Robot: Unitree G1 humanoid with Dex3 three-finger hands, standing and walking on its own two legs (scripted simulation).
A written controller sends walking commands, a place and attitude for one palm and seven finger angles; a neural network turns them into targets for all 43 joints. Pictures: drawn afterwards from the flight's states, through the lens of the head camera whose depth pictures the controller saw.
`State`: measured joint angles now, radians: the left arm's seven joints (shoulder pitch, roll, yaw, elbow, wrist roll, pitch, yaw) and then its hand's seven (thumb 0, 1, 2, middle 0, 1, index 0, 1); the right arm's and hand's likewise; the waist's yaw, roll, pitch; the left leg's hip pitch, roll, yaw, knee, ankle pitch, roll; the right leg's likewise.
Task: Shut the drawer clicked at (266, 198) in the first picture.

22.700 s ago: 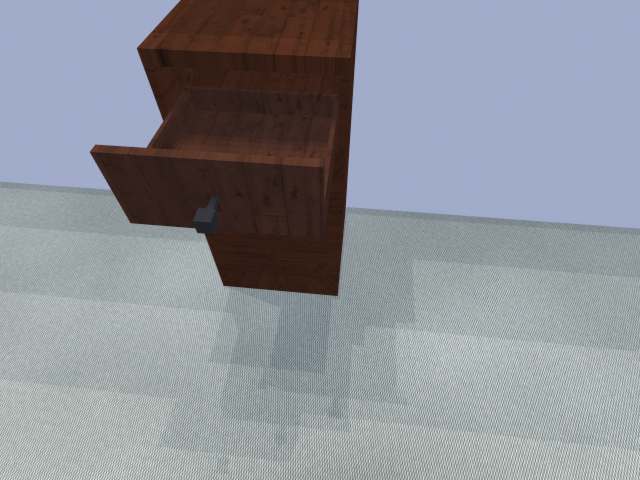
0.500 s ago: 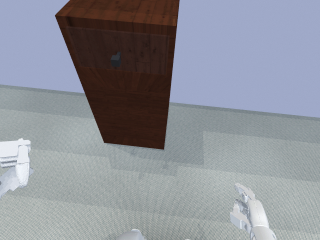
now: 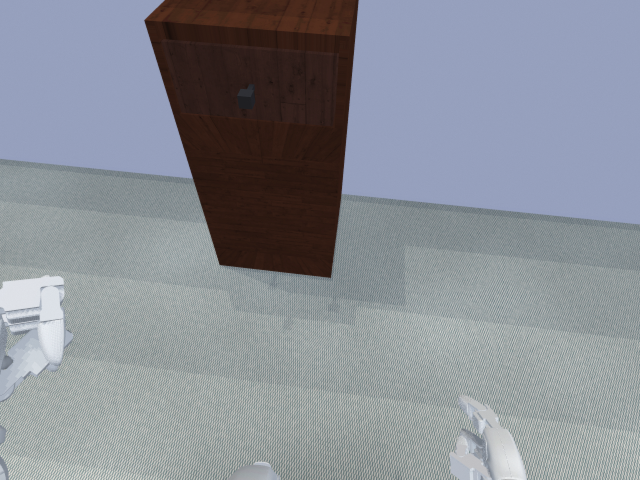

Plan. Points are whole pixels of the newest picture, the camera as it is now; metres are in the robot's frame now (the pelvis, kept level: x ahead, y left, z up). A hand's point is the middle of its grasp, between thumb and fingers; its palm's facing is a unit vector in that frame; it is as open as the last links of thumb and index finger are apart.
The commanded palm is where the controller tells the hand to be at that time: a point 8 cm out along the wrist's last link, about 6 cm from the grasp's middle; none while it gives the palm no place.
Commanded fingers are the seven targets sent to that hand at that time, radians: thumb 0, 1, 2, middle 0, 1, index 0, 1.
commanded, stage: stop stepping back and stand still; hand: left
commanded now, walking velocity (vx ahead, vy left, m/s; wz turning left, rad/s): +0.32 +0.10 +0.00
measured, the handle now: (248, 95) +0.88 +0.22 +0.00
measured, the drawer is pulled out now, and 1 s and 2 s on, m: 0.00 0.00 0.00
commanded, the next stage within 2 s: let the arm hang, fingers relaxed in 0.76 s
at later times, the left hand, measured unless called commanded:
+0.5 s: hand out of the picture +0.07 +0.26 +0.17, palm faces +0.48 -0.80 -0.37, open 3.2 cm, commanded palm +0.02 +0.29 +0.18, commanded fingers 0.00 0.90 0.90 -1.40 -1.60 -1.40 -1.60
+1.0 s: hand out of the picture +0.07 +0.27 -0.03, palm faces +0.26 -0.89 -0.38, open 3.1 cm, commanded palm none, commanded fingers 0.00 0.90 0.90 -1.08 -1.25 -1.08 -1.25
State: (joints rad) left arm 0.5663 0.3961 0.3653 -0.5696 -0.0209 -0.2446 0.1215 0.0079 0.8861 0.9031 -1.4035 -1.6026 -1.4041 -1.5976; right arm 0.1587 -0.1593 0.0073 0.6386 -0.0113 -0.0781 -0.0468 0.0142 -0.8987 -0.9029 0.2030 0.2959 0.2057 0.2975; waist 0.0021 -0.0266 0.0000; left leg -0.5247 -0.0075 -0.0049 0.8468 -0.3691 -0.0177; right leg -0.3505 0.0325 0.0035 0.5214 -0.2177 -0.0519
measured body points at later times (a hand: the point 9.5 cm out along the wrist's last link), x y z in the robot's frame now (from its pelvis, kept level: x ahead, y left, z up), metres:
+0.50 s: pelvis -0.09 +0.01 -0.01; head -0.13 +0.01 +0.44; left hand +0.04 +0.30 +0.19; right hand +0.07 -0.23 -0.09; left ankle -0.07 +0.13 -0.72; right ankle -0.03 -0.08 -0.73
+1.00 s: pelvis -0.11 +0.02 -0.02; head -0.12 +0.00 +0.43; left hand +0.05 +0.32 -0.01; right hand +0.04 -0.23 -0.13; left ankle -0.08 +0.14 -0.74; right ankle -0.06 -0.10 -0.74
